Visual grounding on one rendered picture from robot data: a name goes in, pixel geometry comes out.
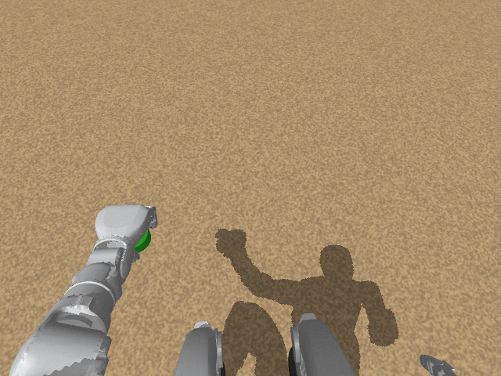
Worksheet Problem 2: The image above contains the left robot hand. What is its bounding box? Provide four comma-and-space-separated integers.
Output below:
95, 204, 157, 262

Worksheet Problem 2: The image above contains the right robot hand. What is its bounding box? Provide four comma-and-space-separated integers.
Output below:
420, 355, 457, 376

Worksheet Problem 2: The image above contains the tin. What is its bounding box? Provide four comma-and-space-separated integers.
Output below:
135, 229, 151, 252

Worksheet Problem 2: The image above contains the left robot arm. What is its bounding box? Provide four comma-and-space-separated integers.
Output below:
9, 236, 135, 376

